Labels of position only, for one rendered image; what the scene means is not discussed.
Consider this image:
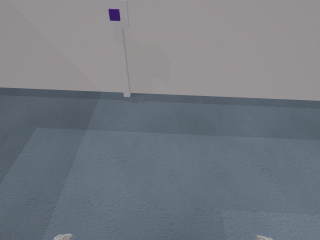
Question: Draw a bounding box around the button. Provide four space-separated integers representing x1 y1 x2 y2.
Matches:
108 9 121 21

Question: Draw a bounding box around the panel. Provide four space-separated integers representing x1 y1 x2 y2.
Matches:
99 0 131 97

